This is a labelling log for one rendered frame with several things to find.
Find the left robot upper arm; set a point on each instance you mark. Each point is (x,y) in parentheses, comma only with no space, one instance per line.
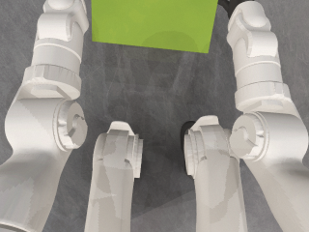
(42,133)

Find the left robot forearm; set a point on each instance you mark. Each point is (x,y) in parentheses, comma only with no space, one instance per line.
(57,53)

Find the right robot forearm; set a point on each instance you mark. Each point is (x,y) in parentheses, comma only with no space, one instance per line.
(256,62)

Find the robot right hand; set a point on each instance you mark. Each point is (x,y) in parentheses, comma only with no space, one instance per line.
(230,6)

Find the right robot upper arm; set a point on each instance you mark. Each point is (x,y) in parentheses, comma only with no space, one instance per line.
(272,146)

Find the robot right foot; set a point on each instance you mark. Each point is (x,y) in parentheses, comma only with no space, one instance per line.
(184,131)

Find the carton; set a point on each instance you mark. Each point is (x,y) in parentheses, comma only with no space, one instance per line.
(184,25)

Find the right robot thigh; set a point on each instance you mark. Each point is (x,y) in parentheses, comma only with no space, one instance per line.
(219,196)

